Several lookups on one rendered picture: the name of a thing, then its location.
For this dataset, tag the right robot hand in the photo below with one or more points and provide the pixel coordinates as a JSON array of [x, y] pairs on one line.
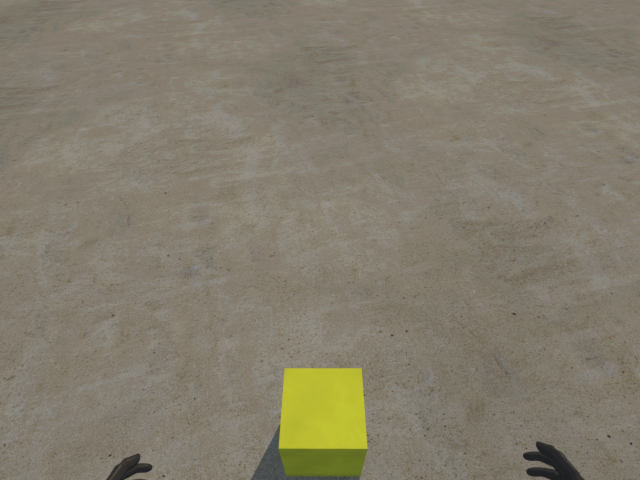
[[564, 470]]

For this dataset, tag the left robot hand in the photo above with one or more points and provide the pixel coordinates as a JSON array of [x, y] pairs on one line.
[[128, 467]]

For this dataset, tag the carton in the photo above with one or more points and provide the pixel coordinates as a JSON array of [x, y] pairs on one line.
[[323, 426]]

